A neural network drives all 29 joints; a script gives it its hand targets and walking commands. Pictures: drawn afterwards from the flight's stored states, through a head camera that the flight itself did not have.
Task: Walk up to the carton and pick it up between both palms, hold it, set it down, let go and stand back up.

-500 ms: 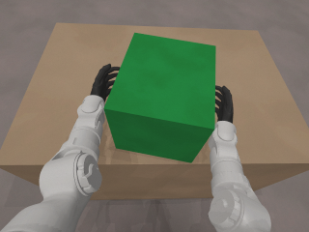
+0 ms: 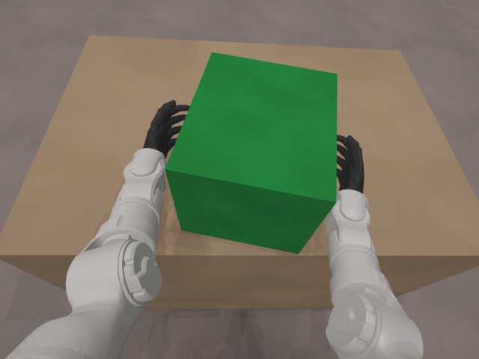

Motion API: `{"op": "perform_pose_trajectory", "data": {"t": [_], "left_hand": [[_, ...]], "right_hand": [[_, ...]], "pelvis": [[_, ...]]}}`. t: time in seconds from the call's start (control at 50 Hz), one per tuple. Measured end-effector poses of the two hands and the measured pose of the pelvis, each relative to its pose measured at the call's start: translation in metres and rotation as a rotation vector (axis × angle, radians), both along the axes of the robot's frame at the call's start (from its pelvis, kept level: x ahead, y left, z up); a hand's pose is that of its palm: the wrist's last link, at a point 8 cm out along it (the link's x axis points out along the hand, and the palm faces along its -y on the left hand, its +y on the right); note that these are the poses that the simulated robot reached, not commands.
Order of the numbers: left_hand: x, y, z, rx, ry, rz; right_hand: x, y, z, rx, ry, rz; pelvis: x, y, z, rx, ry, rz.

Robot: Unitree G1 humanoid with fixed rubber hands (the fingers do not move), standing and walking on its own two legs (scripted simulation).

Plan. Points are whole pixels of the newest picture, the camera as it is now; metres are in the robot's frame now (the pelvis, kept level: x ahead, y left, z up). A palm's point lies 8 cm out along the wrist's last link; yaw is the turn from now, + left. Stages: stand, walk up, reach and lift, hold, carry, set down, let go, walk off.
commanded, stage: reach and lift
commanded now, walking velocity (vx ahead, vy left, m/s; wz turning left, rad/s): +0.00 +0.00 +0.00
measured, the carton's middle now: (256, 155) +0.48 -0.01 +0.01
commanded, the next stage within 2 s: none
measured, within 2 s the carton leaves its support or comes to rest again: leaves its support in 1.20 s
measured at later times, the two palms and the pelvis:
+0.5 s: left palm (157, 147) +0.45 +0.16 +0.07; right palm (349, 186) +0.39 -0.16 +0.05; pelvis +0.00 +0.00 +0.00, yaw +1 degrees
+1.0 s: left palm (151, 151) +0.43 +0.17 +0.07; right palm (346, 189) +0.38 -0.16 +0.05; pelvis -0.01 +0.00 +0.00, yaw +0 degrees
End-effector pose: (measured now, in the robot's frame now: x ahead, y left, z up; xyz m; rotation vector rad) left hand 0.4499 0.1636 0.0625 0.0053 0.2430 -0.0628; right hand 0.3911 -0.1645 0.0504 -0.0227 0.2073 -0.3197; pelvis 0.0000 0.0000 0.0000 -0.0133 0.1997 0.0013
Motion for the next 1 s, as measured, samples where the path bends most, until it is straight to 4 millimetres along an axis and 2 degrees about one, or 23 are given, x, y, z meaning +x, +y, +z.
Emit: {"op": "perform_pose_trajectory", "data": {"t": [0.4, 0.76, 1.0], "left_hand": [[-0.001, 0.0, 0.0, 0.004, -0.004, 0.0], [-0.018, 0.007, 0.006, 0.036, -0.059, 0.012], [-0.017, 0.007, 0.007, 0.072, -0.043, 0.014]], "right_hand": [[-0.001, 0.0, 0.0, -0.016, -0.011, 0.007], [-0.011, 0.006, 0.002, -0.012, -0.08, 0.026], [-0.009, 0.006, -0.001, 0.025, -0.066, 0.03]], "pelvis": [[-0.003, -0.001, 0.0, -0.003, 0.036, 0.004], [-0.01, -0.003, 0.001, -0.008, 0.042, 0.02], [-0.014, -0.003, -0.001, -0.011, 0.075, 0.011]]}}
